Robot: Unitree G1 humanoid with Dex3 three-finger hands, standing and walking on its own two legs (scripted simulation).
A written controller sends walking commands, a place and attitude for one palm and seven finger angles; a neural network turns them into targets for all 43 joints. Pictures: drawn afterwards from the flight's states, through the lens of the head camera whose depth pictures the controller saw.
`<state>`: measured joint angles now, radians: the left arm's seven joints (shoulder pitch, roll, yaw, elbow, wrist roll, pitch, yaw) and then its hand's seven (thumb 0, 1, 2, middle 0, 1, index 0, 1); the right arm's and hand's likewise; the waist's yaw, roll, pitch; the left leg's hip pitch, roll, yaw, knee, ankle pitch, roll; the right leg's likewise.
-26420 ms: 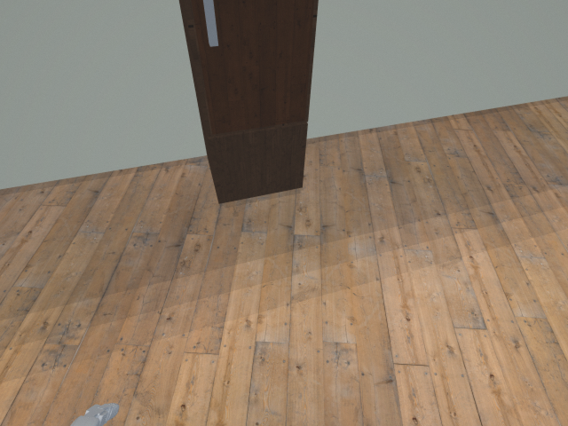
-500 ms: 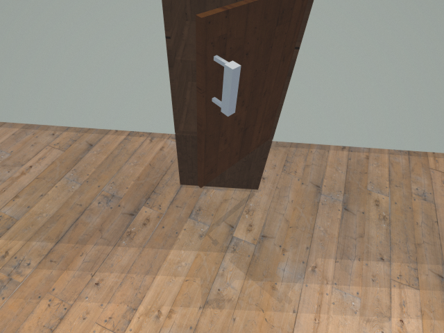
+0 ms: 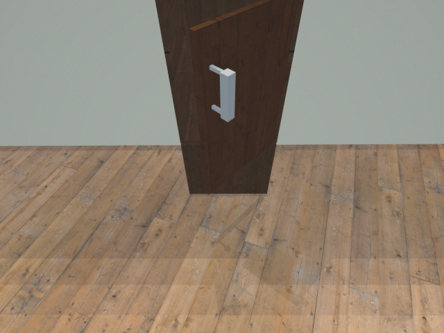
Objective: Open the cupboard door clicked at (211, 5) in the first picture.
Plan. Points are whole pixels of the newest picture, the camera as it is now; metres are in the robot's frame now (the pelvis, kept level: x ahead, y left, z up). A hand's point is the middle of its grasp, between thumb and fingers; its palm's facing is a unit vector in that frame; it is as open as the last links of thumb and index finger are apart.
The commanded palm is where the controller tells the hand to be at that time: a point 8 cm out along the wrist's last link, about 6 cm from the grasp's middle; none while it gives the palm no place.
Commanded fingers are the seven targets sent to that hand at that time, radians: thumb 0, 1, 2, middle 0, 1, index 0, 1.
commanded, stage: let the arm hang, fingers relaxed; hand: left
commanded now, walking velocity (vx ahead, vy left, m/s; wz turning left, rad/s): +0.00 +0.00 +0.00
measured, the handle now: (221, 93) +0.65 +0.04 +0.09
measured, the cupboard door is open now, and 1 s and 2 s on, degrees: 46 46 46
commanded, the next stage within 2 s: look to check the result in 0.24 s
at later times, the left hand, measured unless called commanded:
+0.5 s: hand out of the picture +0.05 +0.18 -0.17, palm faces +0.02 -0.97 -0.24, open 7.4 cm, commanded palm none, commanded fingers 0.00 0.90 0.90 -0.20 -0.30 -0.20 -0.30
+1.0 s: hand out of the picture +0.09 +0.18 -0.16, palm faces +0.01 -0.96 -0.28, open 7.4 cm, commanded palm none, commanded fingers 0.00 0.90 0.90 -0.20 -0.30 -0.20 -0.30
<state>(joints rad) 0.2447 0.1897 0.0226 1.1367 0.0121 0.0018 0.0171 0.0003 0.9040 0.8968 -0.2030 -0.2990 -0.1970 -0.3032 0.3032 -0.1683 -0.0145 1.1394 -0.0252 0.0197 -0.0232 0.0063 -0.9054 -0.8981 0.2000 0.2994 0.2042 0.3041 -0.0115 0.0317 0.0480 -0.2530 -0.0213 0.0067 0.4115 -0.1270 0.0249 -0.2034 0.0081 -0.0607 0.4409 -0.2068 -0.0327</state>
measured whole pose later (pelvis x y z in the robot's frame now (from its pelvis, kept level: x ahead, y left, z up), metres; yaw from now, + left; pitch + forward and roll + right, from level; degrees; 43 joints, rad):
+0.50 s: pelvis +0.03 -0.02 +0.00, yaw +0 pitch -2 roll +0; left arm 0.21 0.19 0.01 1.15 0.01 -0.02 0.02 0.00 0.90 0.90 -0.20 -0.30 -0.20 -0.30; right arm 0.20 -0.20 -0.01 1.13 -0.02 0.00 -0.03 0.00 -0.91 -0.90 0.20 0.30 0.20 0.30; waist 0.00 0.03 0.06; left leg -0.20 -0.01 -0.01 0.37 -0.15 0.00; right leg -0.14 0.03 -0.07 0.38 -0.22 -0.05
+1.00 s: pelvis +0.05 -0.03 +0.01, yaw -1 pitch -2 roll +0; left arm 0.17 0.22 0.02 1.14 0.01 -0.02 0.02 0.00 0.90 0.90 -0.21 -0.30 -0.20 -0.30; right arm 0.16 -0.25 -0.01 1.14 -0.02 0.01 -0.03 0.01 -0.91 -0.90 0.20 0.30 0.20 0.30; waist 0.00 0.02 0.06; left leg -0.15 0.02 0.00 0.35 -0.17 -0.02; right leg -0.09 0.05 -0.06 0.34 -0.22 -0.07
